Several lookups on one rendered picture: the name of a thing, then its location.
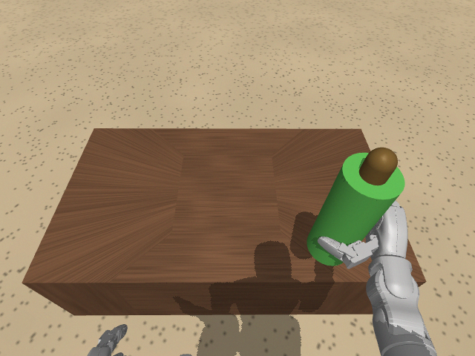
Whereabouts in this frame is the left robot hand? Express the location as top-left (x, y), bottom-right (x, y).
top-left (87, 324), bottom-right (128, 356)

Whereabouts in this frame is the right robot arm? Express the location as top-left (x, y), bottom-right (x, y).
top-left (366, 254), bottom-right (437, 356)

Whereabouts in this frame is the bottle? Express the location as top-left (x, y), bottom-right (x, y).
top-left (307, 148), bottom-right (405, 266)

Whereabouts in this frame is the right robot hand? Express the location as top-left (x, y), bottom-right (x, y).
top-left (318, 201), bottom-right (408, 269)

